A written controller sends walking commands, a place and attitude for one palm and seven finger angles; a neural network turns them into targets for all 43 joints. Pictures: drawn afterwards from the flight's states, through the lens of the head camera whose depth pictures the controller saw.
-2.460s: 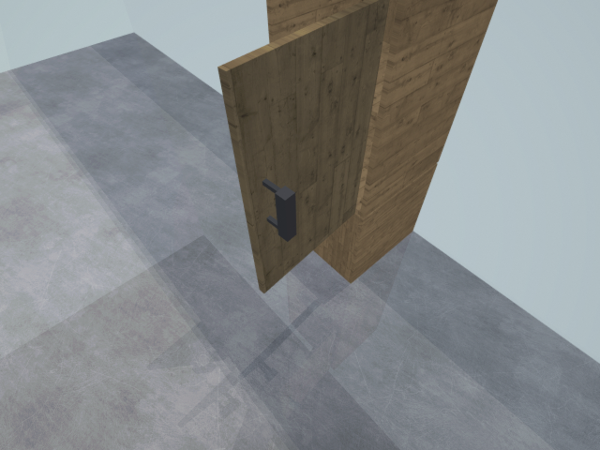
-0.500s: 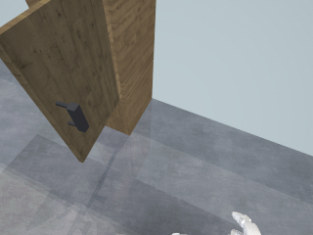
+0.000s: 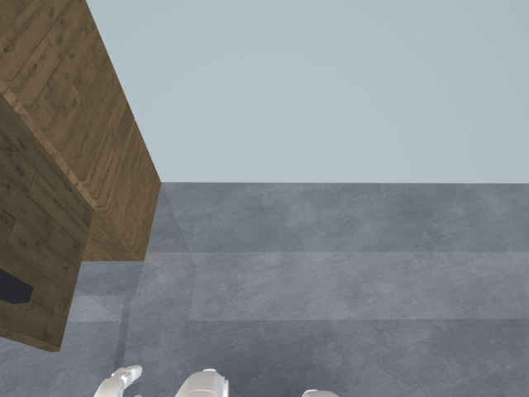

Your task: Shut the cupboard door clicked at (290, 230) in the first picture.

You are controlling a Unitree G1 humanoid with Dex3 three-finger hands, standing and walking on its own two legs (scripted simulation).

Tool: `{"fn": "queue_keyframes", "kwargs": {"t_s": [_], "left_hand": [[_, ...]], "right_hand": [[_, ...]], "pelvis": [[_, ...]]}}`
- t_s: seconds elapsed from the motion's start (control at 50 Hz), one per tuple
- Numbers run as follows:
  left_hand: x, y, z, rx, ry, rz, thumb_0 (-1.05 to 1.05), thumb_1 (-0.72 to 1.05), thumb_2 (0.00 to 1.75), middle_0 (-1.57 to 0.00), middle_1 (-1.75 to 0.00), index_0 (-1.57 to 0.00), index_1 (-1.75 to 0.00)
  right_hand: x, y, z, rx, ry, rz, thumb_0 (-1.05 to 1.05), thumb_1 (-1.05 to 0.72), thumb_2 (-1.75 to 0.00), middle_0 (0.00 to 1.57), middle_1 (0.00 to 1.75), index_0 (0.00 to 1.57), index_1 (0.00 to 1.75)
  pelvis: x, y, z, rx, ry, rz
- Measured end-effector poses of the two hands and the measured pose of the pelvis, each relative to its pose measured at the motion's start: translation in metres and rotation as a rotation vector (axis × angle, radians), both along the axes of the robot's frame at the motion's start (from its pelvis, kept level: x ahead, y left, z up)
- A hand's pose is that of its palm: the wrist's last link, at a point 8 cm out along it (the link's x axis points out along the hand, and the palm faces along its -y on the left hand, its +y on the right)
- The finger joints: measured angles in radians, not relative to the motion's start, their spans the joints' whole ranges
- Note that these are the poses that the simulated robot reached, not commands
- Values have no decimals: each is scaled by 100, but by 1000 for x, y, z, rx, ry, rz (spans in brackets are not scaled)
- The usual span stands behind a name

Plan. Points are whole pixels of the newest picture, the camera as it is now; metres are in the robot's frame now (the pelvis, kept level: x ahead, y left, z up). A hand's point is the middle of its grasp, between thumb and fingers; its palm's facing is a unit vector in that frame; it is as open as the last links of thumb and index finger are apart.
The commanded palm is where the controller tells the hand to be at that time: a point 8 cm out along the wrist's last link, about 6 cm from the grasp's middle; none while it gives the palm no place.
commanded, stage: walk around to get in front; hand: left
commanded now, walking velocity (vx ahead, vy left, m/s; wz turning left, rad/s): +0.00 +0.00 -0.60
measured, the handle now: out of the picture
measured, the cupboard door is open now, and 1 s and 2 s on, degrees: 95 95 95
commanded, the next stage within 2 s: none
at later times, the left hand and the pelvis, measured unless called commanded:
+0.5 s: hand (187, 354) +0.20 +0.14 -0.16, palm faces -0.30 -0.92 -0.27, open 7.4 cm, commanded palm none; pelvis +0.02 -0.02 -0.01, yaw -18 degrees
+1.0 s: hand (216, 327) +0.24 +0.10 -0.15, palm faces -0.53 -0.82 -0.20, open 7.4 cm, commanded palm none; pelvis +0.05 -0.02 +0.01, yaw -35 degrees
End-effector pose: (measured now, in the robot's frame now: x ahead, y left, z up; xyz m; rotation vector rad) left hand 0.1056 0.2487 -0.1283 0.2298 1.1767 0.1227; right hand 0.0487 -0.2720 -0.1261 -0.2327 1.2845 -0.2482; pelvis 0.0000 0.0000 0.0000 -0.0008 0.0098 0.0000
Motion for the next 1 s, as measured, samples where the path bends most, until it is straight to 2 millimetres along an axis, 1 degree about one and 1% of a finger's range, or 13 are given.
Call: {"fn": "queue_keyframes", "kwargs": {"t_s": [0.06,0.12,0.2,0.26,0.36,0.44,0.48,0.54,0.64,0.74,0.8,0.9,1.0], "left_hand": [[9,-1,-7,-34,4,-27,0,90,90,-20,-30,-20,-30],[21,2,-17,-63,8,-45,1,90,90,-20,-30,-20,-30],[38,2,-9,-75,12,-83,1,91,90,-20,-30,-20,-30],[50,-3,-1,-74,10,-109,1,91,90,-20,-30,-20,-30],[73,-22,7,-46,15,-192,1,91,90,-20,-30,-20,-29],[95,-45,5,-3,-20,-270,1,91,90,-20,-30,-20,-29],[99,-55,5,17,-33,-289,1,91,90,-20,-30,-20,-29],[97,-64,8,32,-16,-308,0,91,90,-20,-30,-20,-30],[91,-72,5,24,46,-345,0,91,90,-20,-30,-20,-30],[96,-71,-7,-5,89,-375,1,90,90,-20,-30,-20,-30],[109,-69,-18,-23,99,-391,1,90,90,-20,-30,-20,-30],[134,-79,-9,-33,86,-449,1,91,90,-20,-30,-20,-30],[159,-107,4,-26,52,-538,1,91,90,-20,-30,-20,-29]], "right_hand": [[4,12,4,-2,-46,-23,1,-91,-90,20,30,20,30],[0,25,4,-14,-71,-36,1,-91,-90,20,30,20,30],[-18,40,12,4,-35,-61,1,-91,-90,20,30,21,30],[-32,44,16,22,-2,-99,1,-90,-90,21,30,21,30],[-58,37,8,55,23,-198,1,-90,-90,21,30,21,30],[-82,19,-12,82,43,-280,1,-90,-90,21,30,21,30],[-90,8,-22,83,66,-314,1,-90,-90,21,30,21,30],[-88,-5,-20,66,71,-352,1,-90,-90,20,30,21,30],[-66,-18,-4,33,-20,-387,1,-91,-90,20,30,20,30],[-39,-18,7,-7,-115,-405,1,-91,-90,20,30,20,30],[-33,-11,9,-36,-150,-404,1,-91,-90,20,30,20,30],[-50,4,18,-23,-117,-429,1,-90,-90,20,30,21,30],[-85,11,14,13,-68,-519,1,-90,-90,21,30,21,30]], "pelvis": [[4,8,-2,-6,6,-37],[9,17,-7,-24,18,-73],[14,18,4,-32,22,-122],[18,15,11,-40,26,-160],[22,4,11,-38,25,-227],[24,-14,-3,-1,21,-277],[22,-19,-7,-4,16,-301],[22,-22,-3,-4,10,-336],[27,-24,4,10,14,-402],[38,-17,2,3,19,-462],[45,-12,-4,-11,27,-496],[48,-15,6,-21,28,-555],[47,-24,11,-34,29,-618]]}}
